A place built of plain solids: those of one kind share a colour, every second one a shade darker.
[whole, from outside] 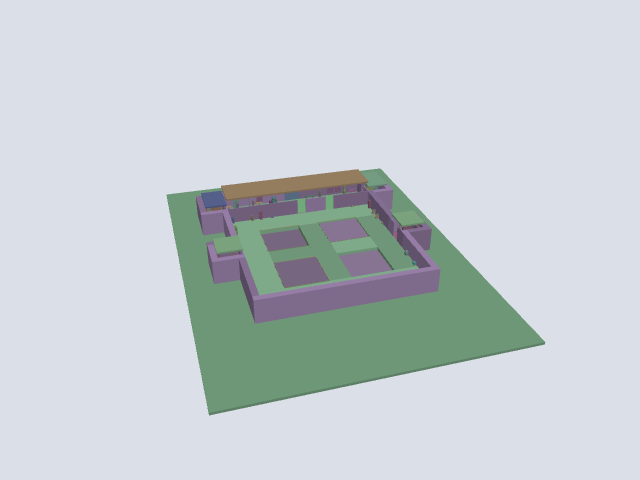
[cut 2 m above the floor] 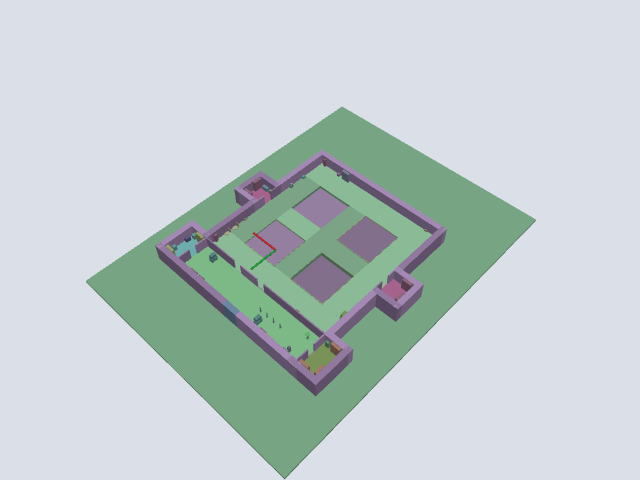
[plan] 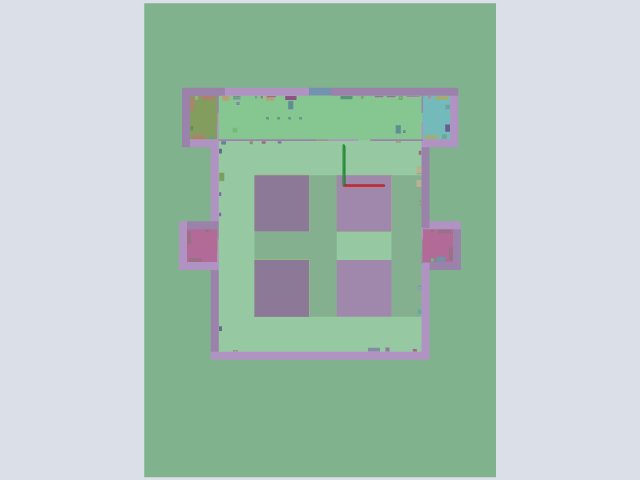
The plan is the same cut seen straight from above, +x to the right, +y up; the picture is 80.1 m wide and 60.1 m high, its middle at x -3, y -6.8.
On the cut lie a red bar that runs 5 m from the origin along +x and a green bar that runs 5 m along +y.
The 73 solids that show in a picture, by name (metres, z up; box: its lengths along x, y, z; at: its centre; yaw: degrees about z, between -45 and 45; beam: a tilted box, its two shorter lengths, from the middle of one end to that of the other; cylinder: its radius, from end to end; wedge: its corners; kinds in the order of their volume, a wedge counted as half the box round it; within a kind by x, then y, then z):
{
 "ground_under_all_1": {"box": [44.06, 59.33, 0.4], "at": [-2.99, -6.83, -1.46]},
 "wall_1": {"box": [1.0, 6.1, 3.92], "at": [-20.14, -7.5, 0.65]},
 "wall_2": {"box": [1.0, 7.45, 3.92], "at": [-19.79, 8.53, 0.65]},
 "wall_3": {"box": [4.95, 1.0, 3.92], "at": [-18.16, -10.05, 0.65]},
 "wall_4": {"box": [4.95, 1.0, 3.92], "at": [-18.16, -4.94, 0.65]},
 "wall_5": {"box": [4.6, 1.0, 3.92], "at": [-17.99, 5.3, 0.65]},
 "wall_6": {"box": [5.4, 1.0, 3.92], "at": [-17.59, 11.76, 0.65]},
 "wall_7": {"box": [1.0, 12.16, 3.92], "at": [-16.19, -15.72, 0.65]},
 "wall_8": {"box": [1.0, 11.15, 3.92], "at": [-16.19, 0.23, 0.65]},
 "wall_9": {"box": [0.2, 1.4, 3.92], "at": [-15.79, -8.94, 0.65]},
 "wall_10": {"box": [0.2, 2.33, 3.92], "at": [-15.79, 6.77, 0.65]},
 "wall_11": {"box": [0.2, 2.33, 3.92], "at": [-15.79, 10.29, 0.65]},
 "wall_12": {"box": [12.3, 1.0, 3.92], "at": [-10.54, 11.76, 0.65]},
 "wall_13": {"box": [12.5, 0.2, 3.92], "at": [-9.64, 5.71, 0.65]},
 "wall_14": {"box": [27.4, 1.0, 3.92], "at": [-2.99, -21.3, 0.65]},
 "wall_15": {"box": [3.67, 0.2, 3.92], "at": [-0.05, 5.71, 0.65]},
 "wall_16": {"box": [12.3, 1.0, 3.92], "at": [4.56, 11.76, 0.65]},
 "wall_17": {"box": [6.63, 0.2, 3.92], "at": [6.6, 5.71, 0.65]},
 "wall_18": {"box": [0.2, 1.5, 3.92], "at": [9.81, -9.0, 0.65]},
 "wall_19": {"box": [0.2, 1.41, 3.92], "at": [9.81, -6.04, 0.65]},
 "wall_20": {"box": [0.2, 2.33, 3.92], "at": [9.81, 6.77, 0.65]},
 "wall_21": {"box": [0.2, 2.33, 3.92], "at": [9.81, 10.29, 0.65]},
 "wall_22": {"box": [1.0, 12.16, 3.92], "at": [10.21, -15.72, 0.65]},
 "wall_23": {"box": [1.0, 11.15, 3.92], "at": [10.21, 0.23, 0.65]},
 "wall_24": {"box": [5.4, 1.0, 3.92], "at": [11.61, 11.76, 0.65]},
 "wall_25": {"box": [4.6, 1.0, 3.92], "at": [12.01, 5.3, 0.65]},
 "wall_26": {"box": [4.95, 1.0, 3.92], "at": [12.19, -10.05, 0.65]},
 "wall_27": {"box": [4.95, 1.0, 3.92], "at": [12.19, -4.94, 0.65]},
 "wall_28": {"box": [1.0, 7.45, 3.92], "at": [13.81, 8.53, 0.65]},
 "wall_29": {"box": [1.0, 6.1, 3.92], "at": [14.16, -7.5, 0.65]},
 "floor_gang_1": {"box": [4.6, 17.7, 1.31], "at": [-13.49, -7.54, -0.66]},
 "floor_gang_2": {"box": [6.8, 3.6, 1.31], "at": [-7.79, -7.5, -0.66]},
 "floor_gang_3": {"box": [25.6, 4.5, 1.31], "at": [-2.99, -18.64, -0.66]},
 "floor_gang_4": {"box": [25.6, 4.4, 1.31], "at": [-2.99, 3.5, -0.66]},
 "floor_gang_5": {"box": [3.5, 17.7, 1.31], "at": [-2.64, -7.54, -0.66]},
 "floor_gang_6": {"box": [6.85, 3.6, 1.31], "at": [2.54, -7.5, -0.66]},
 "floor_gang_7": {"box": [3.85, 17.7, 1.31], "at": [7.88, -7.54, -0.66]},
 "floor_foyer_1": {"box": [25.6, 5.65, 1.31], "at": [-2.99, 8.53, -0.66]},
 "step_tier_1": {"box": [6.8, 7.1, 1.31], "at": [-7.79, -12.85, -0.66]},
 "step_tier_2": {"box": [6.8, 7.0, 0.6], "at": [-7.79, -2.19, -1.01]},
 "step_tier_3": {"box": [6.85, 7.1, 0.78], "at": [2.54, -12.85, -0.92]},
 "step_tier_4": {"box": [6.85, 7.0, 1.1], "at": [2.54, -2.19, -0.76]},
 "floor_side_1": {"box": [3.95, 4.3, 1.31], "at": [-17.77, -7.49, -0.66]},
 "floor_side_2": {"box": [3.95, 4.3, 1.31], "at": [11.79, -7.49, -0.66]},
 "ceil_foyer_1": {"box": [25.6, 5.65, 0.3], "at": [-2.99, 8.53, 4.35]},
 "floor_cloaks_1": {"box": [3.6, 5.65, 1.31], "at": [11.61, 8.53, -0.66]},
 "floor_store_1": {"box": [3.6, 5.65, 1.31], "at": [-17.59, 8.53, -0.66]},
 "door_leaf_1": {"box": [2.8, 0.97, 4.58], "at": [-2.99, 11.77, 0.98]},
 "ceil_side_1": {"box": [3.95, 4.3, 0.3], "at": [-17.77, -7.5, 3.4]},
 "ceil_side_2": {"box": [3.95, 4.3, 0.3], "at": [11.79, -7.5, 3.4]},
 "shelves_side_1": {"box": [0.5, 1.6, 2.0], "at": [-19.36, -6.5, 1.0]},
 "shelves_side_2": {"box": [1.6, 0.5, 2.0], "at": [-18.59, -9.27, 1.0]},
 "shelves_side_3": {"box": [1.6, 0.5, 2.0], "at": [12.61, -5.72, 1.0]},
 "shelves_side_4": {"box": [0.5, 1.6, 2.0], "at": [13.38, -8.49, 1.0]},
 "ceil_cloaks_1": {"box": [3.6, 5.65, 0.3], "at": [11.61, 8.53, 3.4]},
 "ceil_store_1": {"box": [3.6, 5.65, 0.3], "at": [-17.59, 8.53, 3.4]},
 "shelves_store_1": {"box": [0.5, 1.6, 2.0], "at": [-19.01, 10.21, 1.0]},
 "shelves_store_2": {"box": [1.6, 0.5, 2.0], "at": [-18.24, 6.08, 1.0]},
 "shelves_store_3": {"box": [1.6, 0.5, 2.0], "at": [-16.94, 10.97, 1.0]},
 "shelves_cloaks_1": {"box": [1.6, 0.5, 2.0], "at": [10.96, 6.08, 1.0]},
 "shelves_cloaks_2": {"box": [1.6, 0.5, 2.0], "at": [12.26, 10.97, 1.0]},
 "lockers_1": {"box": [1.5, 0.48, 1.8], "at": [3.77, -20.52, 0.9]},
 "case_side_1": {"box": [1.2, 0.6, 0.66], "at": [12.16, -9.21, 0.42]},
 "cart_1": {"box": [0.58, 0.98, 0.58], "at": [-15.3, 1.1, 1.21]},
 "cart_foyer_1": {"box": [0.58, 0.98, 0.58], "at": [-6.67, 10.08, 1.21]},
 "bench_foyer_1": {"box": [1.4, 0.5, 0.46], "at": [-6.64, 10.97, 0.22]},
 "kerb_1": {"box": [0.05, 7.1, 0.09], "at": [-11.21, -12.85, 0.04]},
 "kerb_2": {"box": [0.05, 7.0, 0.07], "at": [-11.21, -2.19, 0.03]},
 "kerb_3": {"box": [6.9, 0.05, 0.09], "at": [-7.79, -5.72, 0.04]},
 "kerb_4": {"box": [6.94, 0.06, 0.09], "at": [-7.77, -9.27, 0.04]},
 "kerb_5": {"box": [0.09, 7.1, 0.1], "at": [-4.34, -12.85, 0.05]},
 "kerb_6": {"box": [0.05, 7.0, 0.09], "at": [-0.92, -2.19, 0.04]},
 "kerb_7": {"box": [6.96, 0.06, 0.06], "at": [2.54, -5.72, 0.02]}
}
